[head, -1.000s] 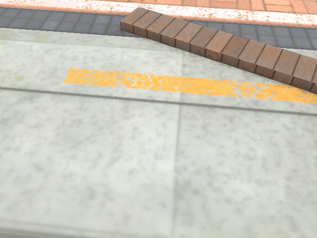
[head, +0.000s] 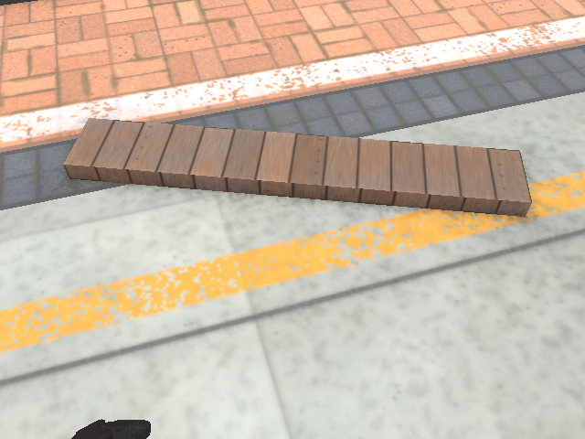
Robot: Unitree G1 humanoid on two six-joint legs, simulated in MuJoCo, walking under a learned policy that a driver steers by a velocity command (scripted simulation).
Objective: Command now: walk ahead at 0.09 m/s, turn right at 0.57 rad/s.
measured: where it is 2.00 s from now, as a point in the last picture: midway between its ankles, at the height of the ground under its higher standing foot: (331, 293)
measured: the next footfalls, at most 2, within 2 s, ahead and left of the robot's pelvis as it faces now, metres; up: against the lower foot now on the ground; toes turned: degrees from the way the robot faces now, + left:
right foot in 0.18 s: +0.16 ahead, -0.13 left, +0.00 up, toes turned -12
left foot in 0.76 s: +0.29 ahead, +0.09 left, +0.00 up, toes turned -9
